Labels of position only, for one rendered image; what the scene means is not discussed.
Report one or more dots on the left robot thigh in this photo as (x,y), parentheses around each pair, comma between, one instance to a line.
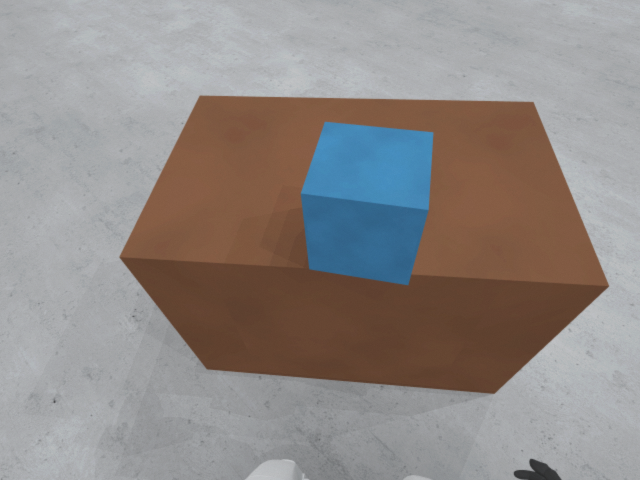
(277,470)

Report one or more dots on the carton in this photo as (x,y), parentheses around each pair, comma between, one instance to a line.
(365,201)

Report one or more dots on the pedestal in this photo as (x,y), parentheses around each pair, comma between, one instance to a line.
(504,263)

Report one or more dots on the right robot hand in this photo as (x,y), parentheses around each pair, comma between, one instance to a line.
(542,472)

